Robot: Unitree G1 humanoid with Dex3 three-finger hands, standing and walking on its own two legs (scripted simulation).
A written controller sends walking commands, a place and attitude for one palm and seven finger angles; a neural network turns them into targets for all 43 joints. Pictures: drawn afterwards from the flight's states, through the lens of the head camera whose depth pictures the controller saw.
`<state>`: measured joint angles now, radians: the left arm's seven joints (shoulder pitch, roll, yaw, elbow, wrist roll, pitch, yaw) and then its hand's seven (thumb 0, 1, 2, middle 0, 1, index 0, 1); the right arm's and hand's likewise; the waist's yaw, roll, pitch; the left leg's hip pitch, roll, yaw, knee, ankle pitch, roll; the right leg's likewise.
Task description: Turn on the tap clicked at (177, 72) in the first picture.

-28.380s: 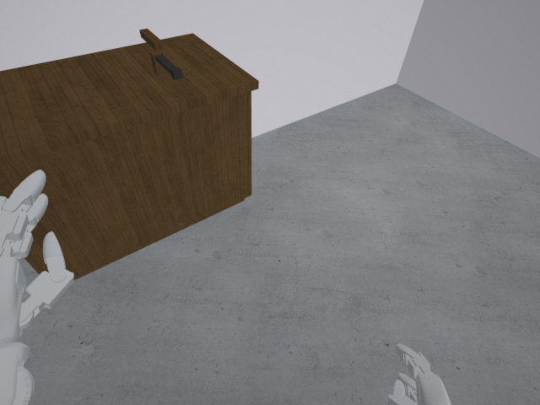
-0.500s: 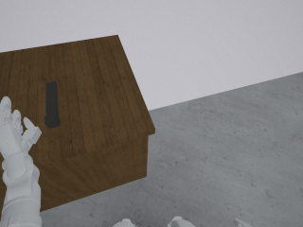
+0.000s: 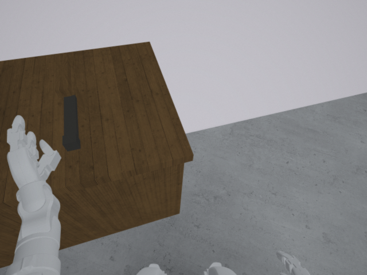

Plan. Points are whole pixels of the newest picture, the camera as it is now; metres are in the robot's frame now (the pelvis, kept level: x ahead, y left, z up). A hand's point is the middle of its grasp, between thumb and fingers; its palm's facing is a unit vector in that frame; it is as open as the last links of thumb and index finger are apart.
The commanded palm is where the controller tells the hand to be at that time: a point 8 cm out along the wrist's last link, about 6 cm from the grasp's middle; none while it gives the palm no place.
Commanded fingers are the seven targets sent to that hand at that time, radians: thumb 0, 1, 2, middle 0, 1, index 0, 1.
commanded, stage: push the lever round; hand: left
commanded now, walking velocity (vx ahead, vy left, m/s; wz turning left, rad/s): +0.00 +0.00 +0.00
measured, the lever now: (71, 142) +0.38 +0.27 +0.05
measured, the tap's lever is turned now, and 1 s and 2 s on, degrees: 0 20 48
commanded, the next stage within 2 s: none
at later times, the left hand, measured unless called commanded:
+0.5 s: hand (70, 150) +0.37 +0.27 +0.04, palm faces +0.55 -0.83 -0.08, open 7.8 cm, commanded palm +0.32 +0.29 +0.05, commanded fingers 0.00 0.90 0.90 -0.15 -0.15 -0.15 -0.15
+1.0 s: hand (95, 143) +0.39 +0.22 +0.04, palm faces +0.63 -0.77 -0.08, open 7.7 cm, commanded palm +0.34 +0.24 +0.05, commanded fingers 0.00 0.90 0.90 -0.15 -0.15 -0.15 -0.15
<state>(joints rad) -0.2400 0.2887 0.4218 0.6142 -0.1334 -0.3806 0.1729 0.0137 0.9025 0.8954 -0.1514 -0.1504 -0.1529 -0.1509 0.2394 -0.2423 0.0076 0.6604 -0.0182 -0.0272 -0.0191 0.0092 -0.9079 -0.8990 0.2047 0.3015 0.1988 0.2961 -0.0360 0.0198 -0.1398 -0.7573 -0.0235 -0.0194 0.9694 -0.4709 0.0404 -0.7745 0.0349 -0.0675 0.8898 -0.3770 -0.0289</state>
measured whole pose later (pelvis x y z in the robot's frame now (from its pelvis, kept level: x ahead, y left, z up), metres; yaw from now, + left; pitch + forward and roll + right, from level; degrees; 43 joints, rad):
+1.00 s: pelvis +0.00 -0.02 +0.00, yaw +1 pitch +15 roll -1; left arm -0.34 0.15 0.29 0.66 0.00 -0.37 0.50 0.01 0.91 0.90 -0.15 -0.15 -0.15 -0.15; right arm 0.23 -0.22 -0.01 0.69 -0.04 0.00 0.00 0.01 -0.91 -0.90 0.20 0.30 0.20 0.30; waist -0.05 0.03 -0.15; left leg -0.75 -0.02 -0.03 0.97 -0.48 0.02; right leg -0.78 0.04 -0.08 0.91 -0.39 -0.05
